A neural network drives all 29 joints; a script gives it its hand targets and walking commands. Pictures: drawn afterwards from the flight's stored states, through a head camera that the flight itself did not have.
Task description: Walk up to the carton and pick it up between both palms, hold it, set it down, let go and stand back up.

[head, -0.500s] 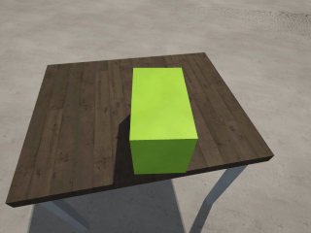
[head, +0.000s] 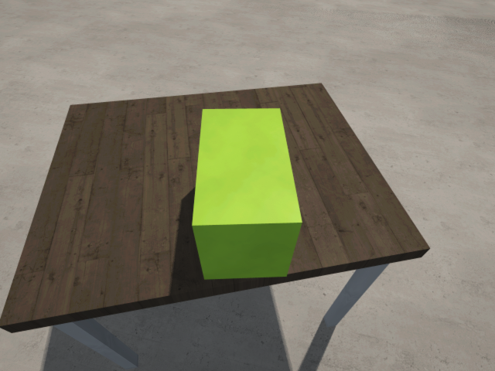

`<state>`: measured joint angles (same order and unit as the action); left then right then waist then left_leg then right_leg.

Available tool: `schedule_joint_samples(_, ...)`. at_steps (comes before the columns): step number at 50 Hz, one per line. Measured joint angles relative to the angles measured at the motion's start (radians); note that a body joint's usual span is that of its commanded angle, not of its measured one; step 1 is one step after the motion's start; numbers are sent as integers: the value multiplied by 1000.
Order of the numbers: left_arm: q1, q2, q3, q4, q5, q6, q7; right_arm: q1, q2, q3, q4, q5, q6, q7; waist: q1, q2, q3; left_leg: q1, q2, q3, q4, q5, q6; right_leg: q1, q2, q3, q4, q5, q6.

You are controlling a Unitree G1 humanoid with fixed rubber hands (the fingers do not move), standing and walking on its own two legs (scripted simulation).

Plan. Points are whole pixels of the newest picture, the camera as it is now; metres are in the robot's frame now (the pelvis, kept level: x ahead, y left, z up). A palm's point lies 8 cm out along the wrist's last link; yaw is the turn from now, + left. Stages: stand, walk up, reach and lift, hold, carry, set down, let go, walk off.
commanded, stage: walk up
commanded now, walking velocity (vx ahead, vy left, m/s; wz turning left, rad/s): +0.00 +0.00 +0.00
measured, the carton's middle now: (243, 190) +0.45 +0.01 +0.00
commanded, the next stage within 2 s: none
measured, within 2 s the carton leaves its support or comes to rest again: neither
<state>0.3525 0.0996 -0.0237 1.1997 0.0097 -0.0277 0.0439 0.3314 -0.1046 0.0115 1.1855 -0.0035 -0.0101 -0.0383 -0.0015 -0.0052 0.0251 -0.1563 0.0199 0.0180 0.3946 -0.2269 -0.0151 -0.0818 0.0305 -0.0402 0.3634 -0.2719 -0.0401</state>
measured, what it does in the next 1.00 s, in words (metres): stands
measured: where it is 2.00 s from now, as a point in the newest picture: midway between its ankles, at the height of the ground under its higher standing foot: outside the picture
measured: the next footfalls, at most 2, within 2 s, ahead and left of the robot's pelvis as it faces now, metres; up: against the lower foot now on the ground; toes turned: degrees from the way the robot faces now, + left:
none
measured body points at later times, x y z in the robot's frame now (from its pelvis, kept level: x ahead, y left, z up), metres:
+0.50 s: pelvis +0.00 -0.01 +0.00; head +0.01 -0.01 +0.45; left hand -0.06 +0.19 -0.16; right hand -0.06 -0.21 -0.17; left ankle -0.01 +0.13 -0.74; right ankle -0.05 -0.09 -0.74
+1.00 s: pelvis -0.01 -0.01 +0.00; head +0.00 -0.02 +0.45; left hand -0.05 +0.19 -0.16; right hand -0.05 -0.21 -0.17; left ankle -0.01 +0.13 -0.74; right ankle -0.05 -0.09 -0.74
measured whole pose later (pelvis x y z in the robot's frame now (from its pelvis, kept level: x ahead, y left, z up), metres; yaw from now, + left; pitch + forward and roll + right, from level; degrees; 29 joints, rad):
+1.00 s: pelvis -0.01 -0.01 +0.00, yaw +0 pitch -1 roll +0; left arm 0.37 0.09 -0.01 1.15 0.01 -0.03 0.04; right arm 0.35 -0.10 0.02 1.18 0.00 -0.01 -0.04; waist 0.00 0.01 0.03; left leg -0.17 0.04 0.01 0.41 -0.22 -0.03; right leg -0.09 0.05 -0.05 0.37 -0.27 -0.06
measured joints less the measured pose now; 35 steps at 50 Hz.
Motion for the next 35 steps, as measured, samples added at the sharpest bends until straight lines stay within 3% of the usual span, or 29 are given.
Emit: schedule_joint_samples(35,15,-5,9,-40,-3,-5,-2,12,1,8,1,0,1,-6,0,14,0,-12,17,-10,13,3,-15,-8,18,-9,7,3,-18)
